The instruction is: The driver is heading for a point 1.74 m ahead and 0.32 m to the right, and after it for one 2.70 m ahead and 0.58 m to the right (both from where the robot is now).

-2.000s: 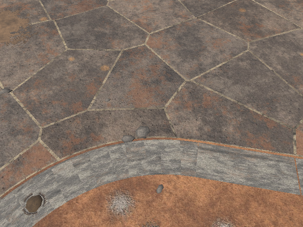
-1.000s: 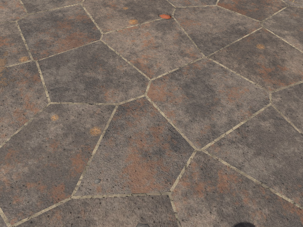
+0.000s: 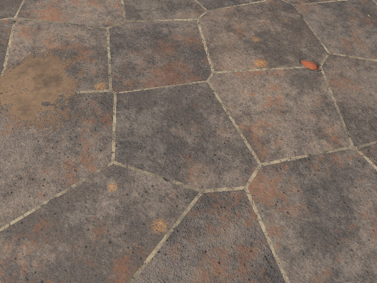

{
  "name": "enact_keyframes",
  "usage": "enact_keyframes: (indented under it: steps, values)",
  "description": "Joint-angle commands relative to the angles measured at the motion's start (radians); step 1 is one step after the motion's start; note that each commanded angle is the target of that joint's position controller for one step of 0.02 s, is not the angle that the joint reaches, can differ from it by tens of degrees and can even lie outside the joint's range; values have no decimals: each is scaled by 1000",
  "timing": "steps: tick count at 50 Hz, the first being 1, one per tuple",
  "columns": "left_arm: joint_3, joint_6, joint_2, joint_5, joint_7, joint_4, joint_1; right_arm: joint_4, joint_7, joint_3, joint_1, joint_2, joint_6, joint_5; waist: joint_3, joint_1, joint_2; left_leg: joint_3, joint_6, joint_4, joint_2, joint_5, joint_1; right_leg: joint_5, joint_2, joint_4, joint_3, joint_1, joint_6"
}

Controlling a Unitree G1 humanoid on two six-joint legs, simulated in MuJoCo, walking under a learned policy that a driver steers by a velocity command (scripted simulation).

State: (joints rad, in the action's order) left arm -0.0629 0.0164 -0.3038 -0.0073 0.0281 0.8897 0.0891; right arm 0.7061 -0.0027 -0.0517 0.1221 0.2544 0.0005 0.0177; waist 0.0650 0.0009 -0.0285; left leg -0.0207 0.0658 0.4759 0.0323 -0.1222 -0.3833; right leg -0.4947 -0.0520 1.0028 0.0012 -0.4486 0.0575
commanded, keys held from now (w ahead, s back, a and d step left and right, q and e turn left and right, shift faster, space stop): no key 1.00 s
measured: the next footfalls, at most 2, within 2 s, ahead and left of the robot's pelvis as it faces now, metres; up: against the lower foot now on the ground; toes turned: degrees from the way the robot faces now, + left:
right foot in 0.16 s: +0.06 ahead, -0.16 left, +0.00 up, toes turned +0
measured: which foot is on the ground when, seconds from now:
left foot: down 0.00-1.00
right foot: up 0.00-0.14, down 0.16-1.00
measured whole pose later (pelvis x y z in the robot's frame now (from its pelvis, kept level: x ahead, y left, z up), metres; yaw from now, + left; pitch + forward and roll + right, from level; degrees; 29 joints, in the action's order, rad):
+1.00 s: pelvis +0.05 -0.04 +0.00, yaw +1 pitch -2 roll +0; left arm -0.01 -0.01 -0.23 0.01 0.03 1.09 0.21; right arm 1.09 0.04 -0.04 0.13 0.23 0.02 0.00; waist 0.04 0.00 0.00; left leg 0.01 -0.01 0.47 -0.01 -0.21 -0.23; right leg -0.30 0.00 0.45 -0.02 -0.13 0.00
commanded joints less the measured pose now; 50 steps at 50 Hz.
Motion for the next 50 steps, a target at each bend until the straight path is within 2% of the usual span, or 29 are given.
enact_keyframes:
  steps: [1,4,6,7,8,9,10,11,12,14,16,23,34,50]
  values:
    - [-12,5,-61,4,15,-6,83,-39,15,-37,-32,140,-15,5,-197,-22,145,212,176,-173,-235,195,124,66,-14,-142,22,99,9]
    - [-9,5,-64,2,11,1,64,-10,21,-33,-28,136,-10,3,-189,-6,158,227,165,-191,-236,29,119,139,-6,-273,13,161,2]
    - [-8,2,-57,6,2,19,85,6,21,-26,-46,123,-4,-6,-164,-25,149,221,131,-186,-214,-121,85,228,8,-416,-9,233,-19]
    - [-5,0,-51,15,-4,33,105,18,21,-20,-43,110,-2,-13,-150,-40,138,209,97,-180,-193,-203,54,302,16,-518,-22,292,-38]
    - [-3,-2,-62,30,-8,36,106,40,18,-12,-4,85,-3,-10,-132,-34,105,193,43,-167,-161,-269,24,363,-18,-579,20,332,-62]
    - [-9,-5,-116,36,-7,28,101,48,15,-9,22,75,-6,3,-108,2,11,143,-4,-96,-103,-303,5,391,-110,-616,112,322,-100]
    - [-13,-8,-127,22,-8,44,55,45,14,-8,38,52,-6,4,-83,54,-129,58,-44,-82,-36,-224,95,163,-121,-643,128,161,-142]
    - [0,-19,-74,25,-13,35,23,52,17,-11,-14,78,-4,10,-59,27,-116,55,-57,-47,-38,-140,198,23,-95,-693,127,63,-127]
    - [7,-30,-60,32,-13,41,14,52,22,-18,-31,90,-1,4,-53,27,-110,60,-49,-34,-46,-99,238,6,-82,-710,114,33,-98]
    - [9,-49,-69,26,-13,53,15,77,30,-21,-15,96,8,3,-42,24,-81,80,-30,-42,-61,-56,241,98,-55,-690,84,62,-65]
    - [11,-56,-69,17,-7,77,58,98,28,-21,-10,89,5,0,-54,8,-34,85,-23,-53,-66,-21,222,181,-41,-657,65,123,-63]
    - [19,-41,-57,13,0,113,93,174,27,-21,-2,81,-2,-11,-81,-13,32,76,-34,-48,-68,104,230,329,-18,-623,40,212,-77]
    - [25,-29,-45,12,-2,149,96,273,41,-18,1,97,6,-15,-74,-8,27,71,-37,-47,-72,138,253,387,1,-630,20,237,-76]
    - [35,-29,-32,14,5,180,151,361,45,-7,0,86,10,-17,-47,-3,28,62,-42,-59,-67,80,240,329,14,-645,11,221,-73]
